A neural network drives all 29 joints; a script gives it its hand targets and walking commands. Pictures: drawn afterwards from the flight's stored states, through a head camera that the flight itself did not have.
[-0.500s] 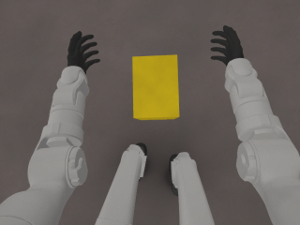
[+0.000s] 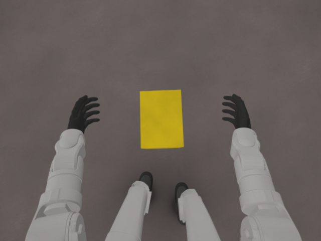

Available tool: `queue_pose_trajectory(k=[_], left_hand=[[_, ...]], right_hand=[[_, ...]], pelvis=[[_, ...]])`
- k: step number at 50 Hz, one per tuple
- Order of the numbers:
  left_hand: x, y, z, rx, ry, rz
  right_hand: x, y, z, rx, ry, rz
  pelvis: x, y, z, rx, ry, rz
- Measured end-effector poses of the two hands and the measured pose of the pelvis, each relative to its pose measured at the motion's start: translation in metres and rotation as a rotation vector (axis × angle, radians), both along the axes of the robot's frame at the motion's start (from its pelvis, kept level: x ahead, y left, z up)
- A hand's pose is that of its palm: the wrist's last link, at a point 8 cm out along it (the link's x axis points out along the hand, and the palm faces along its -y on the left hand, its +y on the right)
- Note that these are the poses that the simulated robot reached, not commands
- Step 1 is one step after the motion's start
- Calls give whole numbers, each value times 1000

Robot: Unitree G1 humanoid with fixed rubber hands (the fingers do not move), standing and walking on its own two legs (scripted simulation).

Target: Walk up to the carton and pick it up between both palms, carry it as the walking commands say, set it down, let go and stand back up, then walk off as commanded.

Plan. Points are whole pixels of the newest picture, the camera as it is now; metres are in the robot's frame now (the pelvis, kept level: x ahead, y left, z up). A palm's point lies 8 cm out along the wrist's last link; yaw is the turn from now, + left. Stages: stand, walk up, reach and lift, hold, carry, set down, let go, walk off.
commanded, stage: let go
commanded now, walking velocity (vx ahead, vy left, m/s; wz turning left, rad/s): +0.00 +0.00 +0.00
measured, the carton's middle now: (161, 123) +0.43 +0.05 -0.56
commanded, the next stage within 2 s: stand in 1.00 s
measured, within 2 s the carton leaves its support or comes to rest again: neither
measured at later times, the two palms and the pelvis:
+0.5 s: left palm (50, 196) +0.20 +0.23 -0.01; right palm (296, 207) +0.22 -0.23 -0.01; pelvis +0.03 -0.01 +0.07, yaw +0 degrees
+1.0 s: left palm (46, 196) +0.20 +0.24 +0.00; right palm (301, 223) +0.19 -0.23 -0.01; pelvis +0.04 -0.01 +0.07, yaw +0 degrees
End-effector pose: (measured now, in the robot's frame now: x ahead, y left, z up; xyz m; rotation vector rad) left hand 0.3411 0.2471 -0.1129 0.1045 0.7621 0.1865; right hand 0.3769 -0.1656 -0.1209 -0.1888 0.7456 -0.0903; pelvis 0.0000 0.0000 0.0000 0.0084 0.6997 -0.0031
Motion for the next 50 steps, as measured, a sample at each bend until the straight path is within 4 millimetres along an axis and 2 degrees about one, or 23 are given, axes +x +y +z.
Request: queue_pose_trajectory(k=[7, 15, 20, 25, 34, 41, 50], left_hand=[[-50, -6, 36, -13, 40, -56], [-116, -6, 72, -1, 66, -48], [-141, -11, 93, -3, 55, -28], [-145, -16, 107, 1, 32, -21], [-141, -26, 110, -8, 58, -45], [-137, -19, 113, 1, 52, -50], [-144, -10, 109, 5, 111, -21]], right_hand=[[-55, -22, 48, -19, 9, -29], [-125, -35, 77, 21, 59, -29], [-152, -50, 98, 23, 47, -49], [-161, -63, 108, 24, 45, -44], [-180, -80, 112, 16, 81, -66], [-183, -75, 114, 24, 88, -65], [-188, -69, 112, 29, 91, -70]], pelvis=[[11, 3, 25, -5, -157, 3], [21, -1, 48, 3, -372, 2], [28, -7, 60, 12, -505, 2], [31, -13, 65, 19, -597, -1], [35, -17, 69, 23, -671, -3], [38, -14, 70, 19, -692, -2], [38, -8, 69, 16, -694, 1]])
